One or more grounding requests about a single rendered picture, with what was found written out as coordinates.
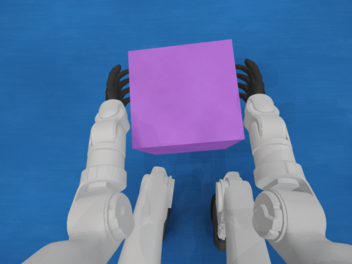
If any robot left foot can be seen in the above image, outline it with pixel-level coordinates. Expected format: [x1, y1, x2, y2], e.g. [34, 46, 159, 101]
[162, 208, 171, 242]

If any left robot upper arm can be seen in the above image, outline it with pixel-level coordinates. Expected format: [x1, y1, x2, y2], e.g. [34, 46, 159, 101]
[21, 191, 135, 264]

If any robot right foot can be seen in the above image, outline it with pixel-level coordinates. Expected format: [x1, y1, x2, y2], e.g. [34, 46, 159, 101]
[211, 194, 226, 251]

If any robot left hand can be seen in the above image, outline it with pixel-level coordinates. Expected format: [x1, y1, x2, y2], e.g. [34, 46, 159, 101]
[106, 64, 130, 107]

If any right robot forearm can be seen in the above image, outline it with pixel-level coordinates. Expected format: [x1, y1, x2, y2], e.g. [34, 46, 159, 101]
[243, 93, 326, 218]

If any robot foot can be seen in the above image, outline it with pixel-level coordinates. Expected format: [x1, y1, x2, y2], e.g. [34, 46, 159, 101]
[162, 208, 171, 242]
[211, 194, 226, 251]

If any robot right hand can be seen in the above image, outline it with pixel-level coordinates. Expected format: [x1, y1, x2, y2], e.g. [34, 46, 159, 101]
[235, 59, 265, 102]

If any right robot upper arm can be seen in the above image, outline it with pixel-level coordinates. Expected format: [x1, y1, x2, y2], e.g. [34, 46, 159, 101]
[252, 189, 352, 264]

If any carton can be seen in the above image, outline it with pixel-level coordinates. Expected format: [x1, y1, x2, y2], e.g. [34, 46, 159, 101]
[128, 39, 245, 155]

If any left robot forearm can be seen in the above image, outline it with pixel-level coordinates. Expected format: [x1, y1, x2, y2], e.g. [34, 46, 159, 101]
[67, 99, 130, 231]

